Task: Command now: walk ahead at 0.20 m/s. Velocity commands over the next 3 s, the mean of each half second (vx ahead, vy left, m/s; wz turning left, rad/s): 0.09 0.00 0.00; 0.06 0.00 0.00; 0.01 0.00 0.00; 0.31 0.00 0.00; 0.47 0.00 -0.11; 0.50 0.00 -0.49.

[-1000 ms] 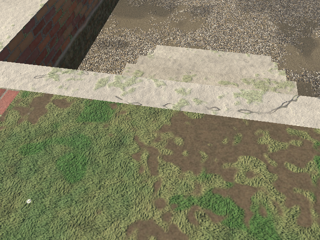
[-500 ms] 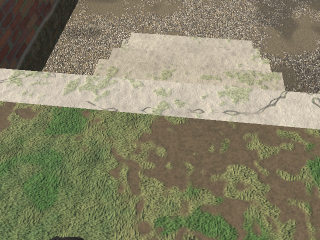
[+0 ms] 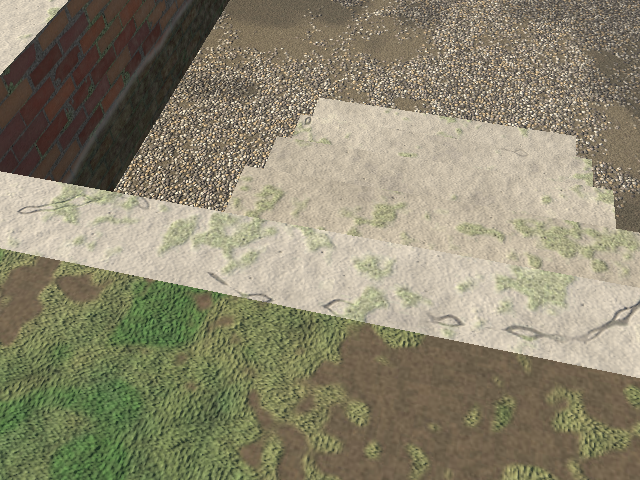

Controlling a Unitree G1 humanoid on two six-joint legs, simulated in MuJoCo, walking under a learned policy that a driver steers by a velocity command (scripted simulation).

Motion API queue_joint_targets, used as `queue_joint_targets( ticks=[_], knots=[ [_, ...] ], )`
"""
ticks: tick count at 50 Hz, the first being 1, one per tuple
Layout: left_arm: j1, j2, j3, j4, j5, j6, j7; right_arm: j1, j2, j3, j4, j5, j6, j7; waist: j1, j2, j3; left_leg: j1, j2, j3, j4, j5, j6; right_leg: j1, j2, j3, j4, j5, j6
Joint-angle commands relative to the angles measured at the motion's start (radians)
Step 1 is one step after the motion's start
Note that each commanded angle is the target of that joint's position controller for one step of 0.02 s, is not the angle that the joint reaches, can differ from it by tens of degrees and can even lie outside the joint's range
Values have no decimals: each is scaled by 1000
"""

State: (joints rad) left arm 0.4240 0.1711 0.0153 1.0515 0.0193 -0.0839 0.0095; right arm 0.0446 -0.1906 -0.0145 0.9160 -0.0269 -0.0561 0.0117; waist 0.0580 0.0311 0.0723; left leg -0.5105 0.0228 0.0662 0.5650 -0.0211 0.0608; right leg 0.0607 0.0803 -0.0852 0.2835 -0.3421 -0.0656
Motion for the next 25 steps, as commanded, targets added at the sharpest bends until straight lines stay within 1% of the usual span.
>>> queue_joint_targets(
  ticks=[1, 2, 3, 4, 5, 6, 7, 8, 9, 10, 11, 13, 15, 16, 18, 19, 20, 21, 22, 23, 24, 25],
  knots=[
    [-1, 150, 26, -18, -9, 0, 14, 263, -111, -33, 52, -13, -36, -21, -141, -83, -98, 309, -34, -3, -184, 143, 42, -43, -212, 66, 309, 898, -43],
    [23, 131, 18, -40, -22, -4, 17, 381, -178, -47, 78, -31, -50, -29, -157, -8, -215, 549, 140, -143, -106, 593, 72, -189, -172, 48, 511, 572, -15],
    [219, 8, -6, -12, -68, 10, 16, 399, -225, -58, 82, -22, -38, -26, -81, 201, -401, 826, 425, -426, -29, 1037, 279, -416, -20, 21, 840, -278, 16],
    [187, 101, 18, 20, -48, 35, 25, 367, -181, -51, 62, 29, -23, -18, -104, 66, -439, 745, 402, -456, -81, 890, 315, -439, -19, 132, 909, -311, 20],
    [80, 117, 26, -6, -20, 43, 21, 270, -144, -40, 46, 35, -15, -20, -86, 40, -293, 596, 352, -381, -160, 679, 287, -471, -49, 145, 914, -258, 26],
    [9, 99, 25, -19, 0, 46, 17, 195, -94, -22, 38, 27, -10, -25, -66, 20, -181, 466, 303, -325, -223, 527, 244, -475, -76, 146, 860, -197, 32],
    [-21, 89, 27, -21, 9, 56, 12, 170, -65, -11, 41, 23, -9, -33, -46, 25, -121, 367, 263, -262, -266, 475, 207, -438, -99, 151, 793, -156, 42],
    [-1, 69, 23, -11, 15, 71, 8, 163, -55, -5, 51, 21, -7, -40, -21, 45, -108, 289, 224, -211, -288, 425, 176, -364, -107, 140, 731, -124, 52],
    [26, 47, 17, 9, 14, 83, 8, 163, -54, -2, 57, 14, -7, -41, -8, 44, -118, 253, 201, -178, -294, 399, 161, -308, -97, 122, 688, -109, 58],
    [39, 32, 13, 20, 10, 93, 11, 166, -65, -3, 62, 9, -9, -41, 1, 43, -127, 238, 187, -159, -297, 366, 154, -281, -91, 108, 632, -110, 63],
    [33, 30, 11, 26, 8, 102, 16, 171, -77, -4, 67, 6, -10, -39, 0, 49, -133, 237, 183, -156, -302, 303, 151, -271, -90, 99, 574, -115, 66],
    [-10, 39, 9, 26, 5, 116, 27, 187, -98, -7, 76, 3, -4, -36, -17, 65, -130, 230, 179, -172, -324, 96, 145, -266, -92, 87, 471, -95, 65],
    [-42, 52, 8, 28, 2, 122, 31, 192, -110, -11, 83, 5, 10, -35, -30, 81, -116, 199, 174, -197, -361, -164, 131, -248, -95, 76, 404, -43, 60],
    [-49, 52, 6, 31, 2, 121, 30, 186, -113, -14, 84, 9, 19, -35, -28, 79, -101, 173, 170, -207, -375, -285, 119, -231, -94, 69, 363, -12, 55],
    [-37, 42, 0, 47, 8, 115, 28, 172, -110, -15, 86, 20, 36, -37, -15, 49, -59, 102, 156, -214, -384, -458, 76, -161, -94, 57, 233, 75, 39],
    [-40, 49, -3, 45, 14, 108, 28, 191, -102, -15, 94, 21, 42, -38, -18, 20, -28, 76, 146, -217, -386, -511, 39, -150, -121, 95, 154, 107, 29],
    [-35, 67, -5, 42, 20, 97, 30, 208, -93, -16, 98, 22, 46, -37, -32, -12, -2, 78, 122, -206, -357, -493, 7, -166, -175, 160, 80, 82, 18],
    [-71, 92, -2, 42, 4, 89, 30, 234, -70, -16, 99, 31, 53, -35, -73, -113, 48, 150, 55, -142, -334, -392, -11, -321, -194, 215, 40, -25, 3],
    [-91, 66, -10, 42, -4, 78, 29, 242, -59, -12, 113, 25, 54, -33, -82, -136, 45, 273, 43, -122, -277, -270, -13, -405, -203, 230, -10, -68, 10],
    [-105, 58, -13, 41, -8, 67, 28, 262, -48, -11, 124, 20, 53, -31, -95, -141, 23, 353, 43, -116, -248, -199, -11, -436, -204, 230, -34, -62, 21],
    [-114, 64, -11, 40, -11, 62, 30, 280, -46, -9, 136, 17, 50, -31, -102, -128, 7, 391, 47, -117, -237, -165, -10, -434, -198, 221, -42, -38, 27],
    [-96, 73, -8, 43, -12, 58, 32, 288, -61, -13, 143, 14, 48, -30, -97, -114, -18, 390, 38, -111, -223, -222, -4, -406, -184, 213, -40, -82, 24]
  ],
)
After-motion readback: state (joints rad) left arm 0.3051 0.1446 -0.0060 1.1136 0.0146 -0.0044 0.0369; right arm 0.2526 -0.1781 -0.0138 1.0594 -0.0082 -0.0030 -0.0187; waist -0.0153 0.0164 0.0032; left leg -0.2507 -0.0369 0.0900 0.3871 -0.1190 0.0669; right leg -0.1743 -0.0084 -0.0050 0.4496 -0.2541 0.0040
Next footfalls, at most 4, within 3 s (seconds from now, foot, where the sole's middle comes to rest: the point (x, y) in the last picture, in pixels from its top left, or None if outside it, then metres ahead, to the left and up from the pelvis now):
0.02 left None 0.19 0.08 -0.77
0.38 right None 0.12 -0.12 -0.77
2.16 left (322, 453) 0.50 0.06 -0.77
2.70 right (406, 336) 0.79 -0.12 -0.77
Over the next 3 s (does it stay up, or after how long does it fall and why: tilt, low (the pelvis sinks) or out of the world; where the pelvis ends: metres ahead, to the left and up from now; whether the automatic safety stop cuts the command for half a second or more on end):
stays up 0.79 -0.09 0.01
